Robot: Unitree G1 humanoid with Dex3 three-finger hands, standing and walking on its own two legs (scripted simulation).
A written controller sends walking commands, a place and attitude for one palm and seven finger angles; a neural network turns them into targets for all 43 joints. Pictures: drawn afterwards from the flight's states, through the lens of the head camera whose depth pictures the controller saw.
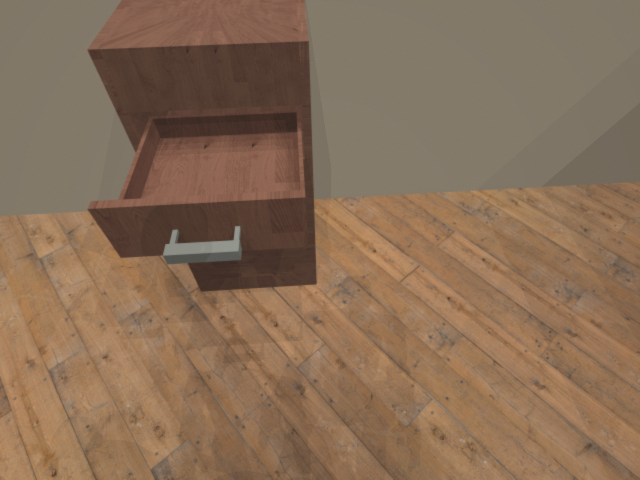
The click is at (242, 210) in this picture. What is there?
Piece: drawer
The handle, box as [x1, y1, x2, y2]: [163, 226, 241, 263]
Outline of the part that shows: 240,227 235,226 233,240 193,243 177,243 176,241 178,231 172,230 170,242 168,244 165,244 163,256 167,263 240,259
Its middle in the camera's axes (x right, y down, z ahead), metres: -0.22 +0.01 +0.73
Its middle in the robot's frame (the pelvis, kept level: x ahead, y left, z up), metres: +0.52 +0.25 -0.09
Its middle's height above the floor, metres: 0.69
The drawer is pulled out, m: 0.30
